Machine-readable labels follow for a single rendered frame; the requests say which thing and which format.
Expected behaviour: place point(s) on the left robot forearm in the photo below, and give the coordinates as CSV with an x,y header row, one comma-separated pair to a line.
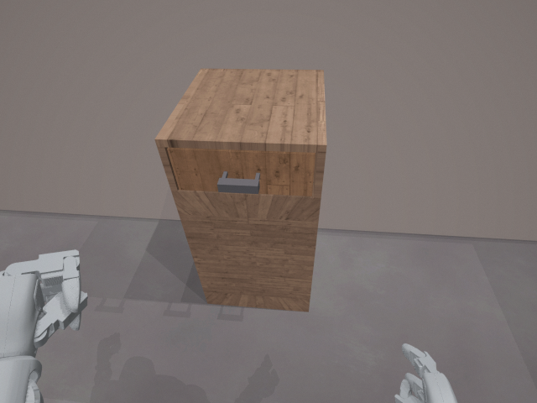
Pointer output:
x,y
18,378

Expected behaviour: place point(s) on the handle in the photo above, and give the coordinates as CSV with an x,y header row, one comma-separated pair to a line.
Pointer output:
x,y
231,185

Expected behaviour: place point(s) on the drawer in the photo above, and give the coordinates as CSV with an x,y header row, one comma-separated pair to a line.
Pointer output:
x,y
281,173

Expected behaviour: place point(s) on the cabinet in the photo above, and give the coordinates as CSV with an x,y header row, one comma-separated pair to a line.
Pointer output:
x,y
252,250

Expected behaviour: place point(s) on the robot right hand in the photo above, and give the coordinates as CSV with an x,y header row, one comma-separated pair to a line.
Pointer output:
x,y
434,386

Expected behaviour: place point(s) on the robot left hand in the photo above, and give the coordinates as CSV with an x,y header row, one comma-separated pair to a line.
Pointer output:
x,y
22,299

